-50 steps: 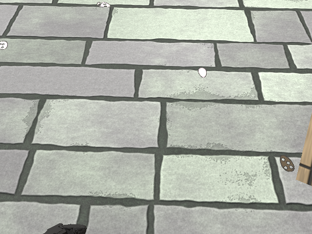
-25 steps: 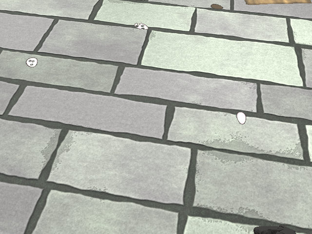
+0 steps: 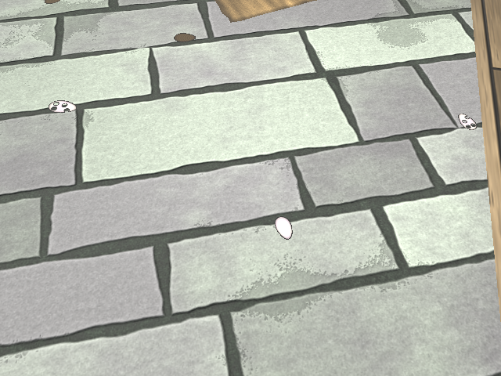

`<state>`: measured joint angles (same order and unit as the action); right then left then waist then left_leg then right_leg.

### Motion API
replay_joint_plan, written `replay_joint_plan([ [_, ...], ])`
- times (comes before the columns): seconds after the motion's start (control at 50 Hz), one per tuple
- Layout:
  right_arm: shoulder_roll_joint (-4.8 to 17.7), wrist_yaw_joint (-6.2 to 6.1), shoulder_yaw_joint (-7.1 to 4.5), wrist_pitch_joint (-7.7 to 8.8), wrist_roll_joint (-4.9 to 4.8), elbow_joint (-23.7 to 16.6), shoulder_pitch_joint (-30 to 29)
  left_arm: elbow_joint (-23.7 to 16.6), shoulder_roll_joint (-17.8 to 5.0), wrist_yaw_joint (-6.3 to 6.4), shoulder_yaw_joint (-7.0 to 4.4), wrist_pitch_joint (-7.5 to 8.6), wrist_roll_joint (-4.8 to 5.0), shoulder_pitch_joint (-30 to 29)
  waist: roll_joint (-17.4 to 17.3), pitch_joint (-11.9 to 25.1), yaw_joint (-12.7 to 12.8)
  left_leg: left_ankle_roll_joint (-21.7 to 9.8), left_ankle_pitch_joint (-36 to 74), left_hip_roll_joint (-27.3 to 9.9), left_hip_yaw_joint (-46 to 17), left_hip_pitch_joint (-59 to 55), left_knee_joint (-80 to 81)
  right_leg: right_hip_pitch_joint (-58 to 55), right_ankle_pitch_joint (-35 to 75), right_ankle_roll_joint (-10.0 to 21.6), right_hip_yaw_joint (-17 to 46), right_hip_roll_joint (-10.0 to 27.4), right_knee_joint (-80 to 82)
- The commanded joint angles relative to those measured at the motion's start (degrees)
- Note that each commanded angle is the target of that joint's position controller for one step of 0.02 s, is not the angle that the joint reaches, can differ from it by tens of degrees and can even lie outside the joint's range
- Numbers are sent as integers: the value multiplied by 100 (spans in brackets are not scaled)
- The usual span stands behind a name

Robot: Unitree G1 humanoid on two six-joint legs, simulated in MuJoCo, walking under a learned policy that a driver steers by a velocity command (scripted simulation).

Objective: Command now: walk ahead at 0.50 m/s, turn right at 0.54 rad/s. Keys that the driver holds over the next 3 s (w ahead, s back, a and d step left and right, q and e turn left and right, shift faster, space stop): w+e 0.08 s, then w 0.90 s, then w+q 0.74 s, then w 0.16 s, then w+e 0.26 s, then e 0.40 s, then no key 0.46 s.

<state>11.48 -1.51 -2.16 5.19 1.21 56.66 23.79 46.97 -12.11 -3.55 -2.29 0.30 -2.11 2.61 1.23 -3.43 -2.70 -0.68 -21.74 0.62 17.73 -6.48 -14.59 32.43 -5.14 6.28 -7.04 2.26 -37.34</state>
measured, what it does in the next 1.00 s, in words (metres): walks ahead: right foot, then left foot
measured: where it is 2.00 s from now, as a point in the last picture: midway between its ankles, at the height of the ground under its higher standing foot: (264, 179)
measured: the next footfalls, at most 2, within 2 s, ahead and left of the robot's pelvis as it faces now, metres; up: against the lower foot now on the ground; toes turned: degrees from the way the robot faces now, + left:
right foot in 0.06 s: +0.18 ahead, -0.07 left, +0.00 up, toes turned -8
left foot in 0.62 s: +0.53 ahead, +0.04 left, +0.00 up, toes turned -6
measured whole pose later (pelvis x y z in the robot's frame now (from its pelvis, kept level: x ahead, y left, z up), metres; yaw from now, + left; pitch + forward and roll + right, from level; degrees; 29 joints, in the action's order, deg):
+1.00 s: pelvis +0.54 -0.03 +0.02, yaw -9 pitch +0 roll +1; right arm 11.2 0.6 -2.0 5.1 0.4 57.5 24.4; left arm 50.2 -13.2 -1.9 -1.6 1.8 -1.7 6.6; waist 2.6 -2.0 -2.2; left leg -4.4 -11.7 5.1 4.3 -0.8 -10.4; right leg 36.1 -2.0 0.7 -1.0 6.6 -42.6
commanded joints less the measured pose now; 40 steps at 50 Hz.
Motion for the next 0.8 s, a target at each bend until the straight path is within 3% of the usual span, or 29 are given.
replay_joint_plan([
  [0.02,1113,-75,-239,-74,24,-193,86,-236,-463,51,-144,63,-15,380,-736,249,447,-548,6787,-1652,-237,-138,-1254,-712,-845,387,-349,-565,153],
  [0.04,1196,-63,-264,-137,23,-224,64,-83,-587,86,-222,100,-16,933,-724,586,662,-543,6697,-1660,-232,-10,-2191,-1354,-1018,539,-314,-751,380],
  [0.06,1216,-31,-271,-169,-2,-310,-51,178,-816,157,-346,152,-72,1791,-447,1028,1095,-383,5653,-1564,-155,718,-3588,-2606,-836,757,24,-709,925],
  [0.08,728,26,-167,-145,-75,-596,79,222,-1473,247,-539,152,-132,2183,480,1601,1054,-131,2212,-1081,-177,2654,-5545,-4288,-1304,1288,2135,809,1047],
  [0.1,682,122,-167,-81,-100,-984,-126,96,-1823,255,-598,102,9,2039,1006,1938,826,94,-1085,120,-1147,4430,-7025,-5071,-804,2043,5075,1916,1996],
  [0.12,871,146,-193,-34,-39,-1051,-828,169,-1564,306,-538,48,106,1936,22,1225,913,6,-392,-341,-1863,5025,-6919,-4642,-600,1739,4097,1713,2161],
  [0.14,785,168,-153,41,-108,-1055,-805,207,-1251,342,-450,69,143,1639,-82,654,676,-49,157,-569,-1834,4871,-6408,-3843,-118,1469,3338,1567,2246],
  [0.16,749,157,-156,46,-87,-912,-657,200,-959,345,-364,120,130,1360,-382,332,392,-60,355,-742,-1842,4448,-5852,-3182,593,1161,2757,1238,2351],
  [0.2,631,169,-131,-156,115,-776,-301,216,-732,350,-264,254,182,1173,-180,293,95,39,458,-859,-1855,3675,-5339,-2468,1440,985,2079,899,2511],
  [0.24,585,233,-140,-293,147,-783,-374,356,-761,339,-246,389,212,1378,-124,288,48,118,569,-836,-1754,3655,-5003,-2409,1814,927,1757,696,2623],
  [0.3,586,289,-146,-349,106,-965,-984,492,-903,331,-259,440,208,1762,27,109,222,178,1238,-867,-1627,4165,-4327,-2630,1941,711,1517,554,2791],
  [0.4,560,316,-112,-346,49,-1265,-1948,623,-841,340,-194,443,188,2191,198,-32,529,151,2034,-734,-1529,4610,-3153,-3241,2010,453,1400,535,2841],
  [0.5,543,335,-49,-283,30,-1529,-2641,824,-862,417,-140,444,109,2545,242,-228,709,-97,2075,-447,-1378,4544,-2169,-3884,2413,500,1386,771,2727],
  [0.56,653,301,-86,-220,12,-1478,-2254,859,-999,480,-147,454,73,2314,301,-122,378,-400,1505,-153,-1316,3735,-1743,-4025,3826,385,1264,901,2218],
  [0.6,860,187,-201,-162,15,-1059,-973,877,-1102,476,-164,446,46,2146,255,561,-188,-634,1274,222,-1200,2216,-1375,-3928,4865,229,1089,727,756],
  [0.62,1059,116,-282,-106,109,-785,10,827,-1045,460,-132,455,94,2095,42,1125,-606,-842,1397,-229,-1644,756,-1190,-3086,3784,144,942,510,-543],
  [0.64,1779,73,-467,-91,266,-712,669,659,-472,387,1,471,329,2724,-1139,2019,-429,-1575,774,-1989,-4209,-1092,-1036,-1153,863,-142,568,-326,-2850],
  [0.66,1591,169,-435,-162,87,-682,399,737,-771,387,-86,468,228,2717,-1179,2138,-319,-1862,726,-2466,-5922,-1069,-164,-185,-2404,-95,1026,-901,-3857],
  [0.68,1319,198,-365,-183,-43,-772,-310,631,-897,390,-136,442,123,2239,-625,1076,-43,-1703,173,-2236,-5046,-140,-79,207,-1961,-35,1267,-440,-4040],
  [0.7,914,226,-255,-165,-56,-846,-765,545,-835,346,-112,465,100,1912,-270,525,60,-1554,243,-2012,-4330,675,165,183,-1526,-32,1210,-188,-3704],
  [0.72,720,226,-188,-131,-32,-803,-913,524,-713,314,-101,439,102,1793,-273,186,201,-1338,508,-1712,-3756,1223,384,10,-1332,-40,1144,9,-3323],
  [0.76,494,215,-91,-36,-32,-605,-770,581,-560,254,-72,301,-21,1924,-453,-20,405,-1048,1599,-1301,-2995,1843,538,-478,-1106,-143,1056,181,-2917],
  [0.78,648,206,-131,5,-52,-533,-675,583,-456,219,-45,253,-25,2036,-614,171,485,-1160,1725,-1330,-2921,1773,590,-489,-1067,-222,936,166,-2855],
  [0.8,714,209,-153,43,-75,-480,-604,561,-471,198,-42,223,-28,1912,-507,131,488,-1195,1770,-1268,-2775,1806,710,-357,-933,-292,894,249,-2741],
])
Over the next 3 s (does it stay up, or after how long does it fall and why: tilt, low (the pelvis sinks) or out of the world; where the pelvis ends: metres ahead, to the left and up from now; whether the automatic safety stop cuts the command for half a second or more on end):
stays up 1.33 0.06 0.02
